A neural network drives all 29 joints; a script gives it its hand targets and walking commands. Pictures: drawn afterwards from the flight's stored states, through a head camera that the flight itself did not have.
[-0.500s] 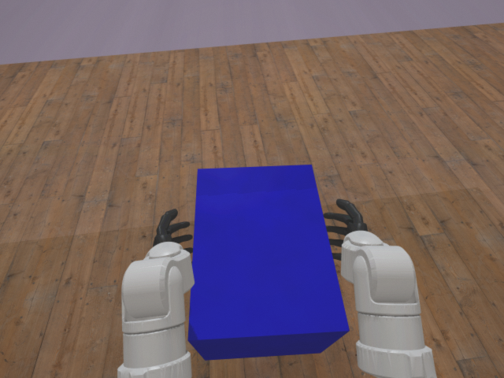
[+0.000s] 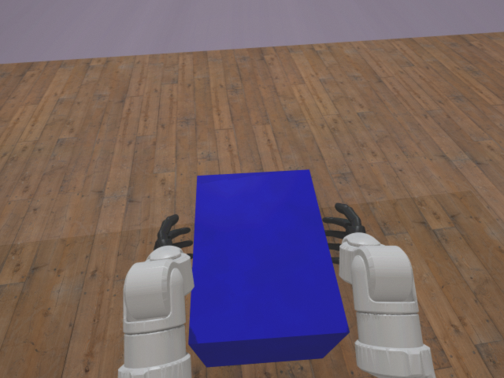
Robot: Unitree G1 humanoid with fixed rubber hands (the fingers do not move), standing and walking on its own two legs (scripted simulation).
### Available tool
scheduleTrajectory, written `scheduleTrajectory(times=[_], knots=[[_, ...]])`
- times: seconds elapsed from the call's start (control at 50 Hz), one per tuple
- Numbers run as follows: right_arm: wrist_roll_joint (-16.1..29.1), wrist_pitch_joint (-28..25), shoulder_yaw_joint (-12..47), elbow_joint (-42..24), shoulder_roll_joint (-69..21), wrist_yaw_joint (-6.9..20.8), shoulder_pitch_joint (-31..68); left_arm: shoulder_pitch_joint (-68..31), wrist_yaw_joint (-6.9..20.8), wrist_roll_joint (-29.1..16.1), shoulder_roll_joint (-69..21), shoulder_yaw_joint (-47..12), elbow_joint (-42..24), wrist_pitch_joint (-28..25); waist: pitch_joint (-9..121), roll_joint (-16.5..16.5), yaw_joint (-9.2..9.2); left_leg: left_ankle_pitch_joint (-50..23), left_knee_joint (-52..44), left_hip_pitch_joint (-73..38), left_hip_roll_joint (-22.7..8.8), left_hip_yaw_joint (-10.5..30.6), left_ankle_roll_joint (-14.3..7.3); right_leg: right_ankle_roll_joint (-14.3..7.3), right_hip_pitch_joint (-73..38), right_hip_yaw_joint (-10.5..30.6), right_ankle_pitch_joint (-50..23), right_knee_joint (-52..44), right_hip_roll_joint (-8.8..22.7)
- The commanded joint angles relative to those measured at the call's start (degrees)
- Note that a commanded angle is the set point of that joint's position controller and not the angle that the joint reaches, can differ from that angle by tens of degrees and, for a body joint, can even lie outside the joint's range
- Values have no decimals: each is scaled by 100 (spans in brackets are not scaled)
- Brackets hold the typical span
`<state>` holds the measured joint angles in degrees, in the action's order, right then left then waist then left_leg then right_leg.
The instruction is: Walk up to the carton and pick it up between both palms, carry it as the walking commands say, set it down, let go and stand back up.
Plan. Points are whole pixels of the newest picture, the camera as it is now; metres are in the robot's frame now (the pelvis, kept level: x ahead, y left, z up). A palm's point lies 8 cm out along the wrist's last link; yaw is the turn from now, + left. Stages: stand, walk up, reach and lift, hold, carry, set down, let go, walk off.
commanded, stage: carry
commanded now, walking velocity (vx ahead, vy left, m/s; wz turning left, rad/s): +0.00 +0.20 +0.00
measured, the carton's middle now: (259, 266) +0.32 +0.02 -0.01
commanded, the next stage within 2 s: none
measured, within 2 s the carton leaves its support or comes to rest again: neither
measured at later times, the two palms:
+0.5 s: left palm (69, 299) +0.23 +0.28 +0.07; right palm (273, 289) +0.24 +0.00 +0.08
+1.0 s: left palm out of the picture +0.18 +0.39 +0.08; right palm (182, 344) +0.17 +0.11 +0.09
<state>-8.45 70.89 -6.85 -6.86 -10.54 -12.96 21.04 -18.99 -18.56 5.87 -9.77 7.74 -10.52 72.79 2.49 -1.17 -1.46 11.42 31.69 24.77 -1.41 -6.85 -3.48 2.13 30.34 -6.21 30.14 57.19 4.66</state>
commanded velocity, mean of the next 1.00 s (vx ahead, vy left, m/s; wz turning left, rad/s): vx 0.00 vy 0.20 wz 0.00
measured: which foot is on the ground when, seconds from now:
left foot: down 0.00-0.14, up 0.16-0.38, down 0.40-0.70, up 0.72-0.94, down 0.96-1.00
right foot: up 0.00-0.10, down 0.12-0.40, up 0.42-0.66, down 0.68-0.98, up 1.00-1.00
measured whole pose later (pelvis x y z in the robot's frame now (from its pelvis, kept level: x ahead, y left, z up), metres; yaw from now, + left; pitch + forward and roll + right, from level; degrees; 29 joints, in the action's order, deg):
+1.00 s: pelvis -0.13 +0.25 -0.01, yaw +0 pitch +4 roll +2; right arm -6.3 71.3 -7.6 -9.3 -10.8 -16.6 21.9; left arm -21.0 -13.6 9.8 -10.4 8.6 -9.3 71.0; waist 2.5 -2.8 2.6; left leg 10.7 31.7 22.9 -1.2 -5.9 0.2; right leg 5.1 24.3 -4.3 18.0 37.5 11.2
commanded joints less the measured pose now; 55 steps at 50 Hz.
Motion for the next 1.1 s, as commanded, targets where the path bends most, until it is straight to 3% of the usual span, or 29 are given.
scheduleTrajectory(times=[0.0,0.08,0.1,0.12,0.14,0.16,0.2,0.24,0.3,0.36,0.38,0.4,0.42,0.44,0.48,0.64,0.66,0.68,0.7,0.72,0.76,0.82,0.88,0.92,0.96,0.98,1.0,1.04,1.08], knots=[[2486,-158,3475,-603,-6054,2135,2629,-3526,2774,-2786,-6137,-3980,-515,-146,2376,1090,211,-1518,-841,-1937,-1238,1121,-841,-62,-108,-74,-29,-577,-136],[2407,-126,3591,-638,-5941,2047,2430,-3018,2810,-2664,-6122,-3751,-196,-74,2504,828,105,-1491,-660,-1715,-1065,956,-659,-220,-1427,-293,-1119,-3086,-158],[2414,-121,3614,-602,-5931,2038,2386,-2904,2830,-2626,-6125,-3691,-130,-78,2543,446,90,-1209,-400,-1159,-893,873,-400,-212,-2193,172,-1499,-3548,288],[2419,-97,3661,-524,-5911,2031,2462,-2903,2871,-2568,-6049,-3680,-63,-102,2353,-547,52,-570,205,141,-514,686,64,-577,-2893,1625,-1802,-3706,1368],[2434,-64,3788,-767,-5818,2049,2797,-2752,2913,-2481,-6032,-3638,105,-150,1818,-1820,52,1395,1117,1127,-172,280,275,-1293,-2737,2711,-3216,-3816,2534],[2484,-53,3908,-752,-5918,2065,3021,-2800,2932,-2474,-6134,-3607,108,-135,1754,-1305,16,1588,1990,1293,-209,577,342,-1480,-2739,2517,-3882,-3730,2589],[2686,-54,3941,-734,-5987,2137,3039,-2891,2914,-2453,-6181,-3548,-42,-171,1755,-521,56,1180,2413,1224,-243,773,436,-1176,-2606,1681,-3587,-3607,2071],[2818,-44,3990,-797,-6049,2180,3195,-3132,2848,-2416,-6117,-3559,-304,-237,1775,-820,67,1007,1890,981,-187,530,552,-865,-2536,893,-4103,-3318,1587],[2896,32,3928,-598,-6012,2197,3079,-2943,2759,-2282,-5936,-3476,-326,-228,1962,-1210,12,1119,1002,304,49,105,593,-801,-2414,588,-4766,-3033,1447],[2862,89,3873,-334,-6010,2238,2826,-2797,2711,-2163,-5785,-3500,-270,-202,2137,-934,96,115,-703,-763,189,-269,447,-397,-2134,341,-4009,-2473,1156],[2843,95,3843,-266,-6001,2260,2744,-2738,2703,-2134,-5777,-3548,-238,-205,2359,-460,105,-255,-941,-1540,-201,176,355,-127,-1632,220,-3231,-1977,971],[2815,92,3771,-146,-5959,2282,2622,-2719,2709,-2139,-5808,-3591,-221,-188,2368,805,106,-1821,-1099,-2016,-1213,1487,36,230,-632,-88,-1267,-1481,417],[2781,62,3706,-58,-5999,2287,2554,-3168,2714,-2274,-5845,-3763,-483,-167,2319,2064,195,-2526,-991,-2097,-1666,1989,-503,221,26,-225,708,-726,-45],[2722,37,3601,-57,-6042,2299,2477,-3171,2724,-2327,-5969,-3842,-342,-151,2251,1876,191,-2643,-885,-2099,-1687,2001,-763,56,231,77,934,102,-29],[2573,-45,3496,-263,-6113,2276,2664,-3552,2766,-2605,-6168,-4046,-421,-194,2181,1127,177,-2195,-836,-1912,-1484,1510,-808,-41,366,142,399,542,42],[2404,-123,3520,-614,-5976,2043,2508,-3175,2815,-2710,-6114,-3763,-216,-70,2508,918,130,-1243,-913,-1816,-1131,1078,-707,-239,-1192,-281,-674,-2598,-239],[2398,-119,3549,-602,-5949,2029,2455,-3040,2832,-2666,-6119,-3702,-137,-71,2547,698,99,-1109,-754,-1529,-1004,965,-512,-232,-1807,-140,-1294,-3420,1],[2415,-117,3586,-550,-5952,2025,2442,-2928,2855,-2620,-6109,-3635,-76,-80,2505,100,74,-763,-302,-757,-781,869,-187,-278,-2599,643,-1542,-3779,649],[2415,-87,3673,-663,-5865,2031,2662,-2842,2907,-2519,-6030,-3635,89,-124,2024,-1399,70,513,417,638,-221,434,209,-922,-2755,2399,-2227,-3916,2049],[2433,-61,3807,-762,-5884,2043,2971,-2871,2937,-2504,-6092,-3619,85,-147,1734,-1654,48,1459,1429,1161,-223,430,328,-1382,-2664,2631,-3349,-3928,2642],[2625,-59,3885,-708,-5970,2106,3049,-2946,2928,-2484,-6148,-3557,2,-158,1792,-543,42,1246,2297,1150,-195,755,420,-1263,-2708,1842,-3902,-3608,2182],[2824,-21,3954,-706,-6043,2178,3188,-3106,2829,-2374,-6049,-3505,-255,-236,1873,-920,60,1084,1605,787,-104,422,569,-836,-2643,745,-4606,-3184,1509],[2888,56,3897,-489,-6008,2206,3061,-2908,2759,-2229,-5867,-3434,-266,-217,1995,-1278,22,1041,645,180,105,23,591,-773,-2559,566,-5025,-2943,1443],[2875,98,3865,-317,-6013,2238,2916,-2823,2729,-2151,-5762,-3445,-220,-197,2078,-1077,94,222,-631,-554,186,-258,496,-467,-2326,369,-4309,-2597,1216],[2849,115,3788,-149,-6007,2283,2765,-2746,2707,-2118,-5748,-3538,-172,-196,2388,105,89,-1284,-995,-1897,-732,856,218,110,-1159,125,-2245,-1832,707],[2807,86,3713,-38,-5995,2292,2670,-3075,2714,-2219,-5789,-3667,-433,-174,2284,1701,159,-2422,-1053,-1975,-1525,1851,-255,292,-263,-313,-82,-1251,30],[2767,69,3604,-1,-6048,2303,2580,-3194,2721,-2277,-5910,-3766,-351,-149,2233,1939,190,-2462,-962,-2071,-1642,2014,-620,132,31,-44,872,-330,-14],[2621,-9,3506,-191,-6129,2290,2708,-3552,2760,-2572,-6129,-3995,-410,-182,2149,1212,181,-2260,-861,-1955,-1542,1618,-816,-43,296,134,530,403,31],[2544,-80,3417,-366,-6152,2236,2814,-3678,2779,-2717,-6187,-4025,-447,-190,2245,1090,173,-1780,-898,-1936,-1351,1280,-759,-55,217,67,69,115,38]])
